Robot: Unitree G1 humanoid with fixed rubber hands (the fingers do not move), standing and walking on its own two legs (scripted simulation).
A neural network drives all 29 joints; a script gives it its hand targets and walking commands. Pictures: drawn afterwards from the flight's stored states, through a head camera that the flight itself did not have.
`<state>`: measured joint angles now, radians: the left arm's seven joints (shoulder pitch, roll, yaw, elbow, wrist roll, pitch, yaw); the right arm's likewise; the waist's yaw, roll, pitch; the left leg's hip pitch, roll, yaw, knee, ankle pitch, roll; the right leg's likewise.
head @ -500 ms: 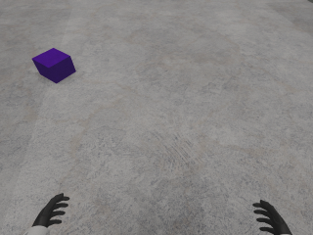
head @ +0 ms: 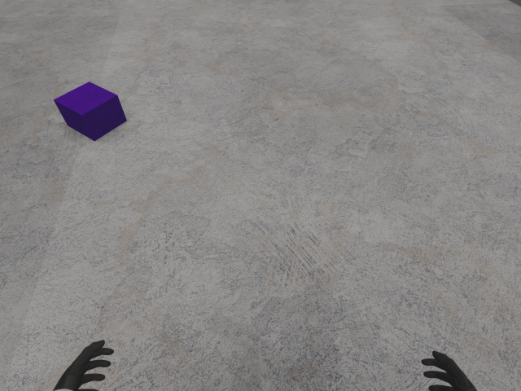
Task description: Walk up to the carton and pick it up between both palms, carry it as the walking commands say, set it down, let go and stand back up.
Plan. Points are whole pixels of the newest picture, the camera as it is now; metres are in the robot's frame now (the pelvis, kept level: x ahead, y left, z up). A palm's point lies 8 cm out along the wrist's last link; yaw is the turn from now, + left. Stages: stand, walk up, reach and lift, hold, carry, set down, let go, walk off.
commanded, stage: stand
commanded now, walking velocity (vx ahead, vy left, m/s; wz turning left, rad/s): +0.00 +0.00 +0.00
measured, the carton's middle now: (91, 110) +1.67 +1.07 -0.67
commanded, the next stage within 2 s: walk up in 1.24 s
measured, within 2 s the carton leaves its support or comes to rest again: neither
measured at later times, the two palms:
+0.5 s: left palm out of the picture +0.11 +0.31 -0.08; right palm out of the picture +0.11 -0.31 -0.08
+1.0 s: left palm out of the picture +0.10 +0.31 -0.08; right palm out of the picture +0.10 -0.31 -0.08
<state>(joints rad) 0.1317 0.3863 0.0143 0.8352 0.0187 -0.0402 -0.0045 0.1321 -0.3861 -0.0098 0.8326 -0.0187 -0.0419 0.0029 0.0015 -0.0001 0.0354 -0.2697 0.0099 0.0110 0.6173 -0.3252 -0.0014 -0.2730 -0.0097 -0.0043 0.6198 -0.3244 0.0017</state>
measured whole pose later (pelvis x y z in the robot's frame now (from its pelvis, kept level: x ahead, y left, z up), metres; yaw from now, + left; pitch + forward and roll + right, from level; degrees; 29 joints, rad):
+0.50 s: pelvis +0.00 +0.00 +0.02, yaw +0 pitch -2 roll +0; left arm 0.09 0.39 0.00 1.02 0.01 -0.03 0.00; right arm 0.08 -0.39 0.00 1.01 -0.01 -0.03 0.00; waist 0.00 0.00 0.04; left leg -0.15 0.01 0.01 0.40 -0.21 -0.01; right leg -0.15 -0.01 0.00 0.41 -0.21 0.00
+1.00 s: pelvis +0.00 +0.00 +0.02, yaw +0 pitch -2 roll +0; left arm 0.08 0.40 0.00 1.06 0.01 -0.02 0.00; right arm 0.08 -0.40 0.00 1.06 -0.01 -0.02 0.00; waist 0.00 0.00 0.04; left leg -0.13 0.01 0.01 0.35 -0.19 -0.01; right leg -0.13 -0.01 0.00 0.36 -0.19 0.00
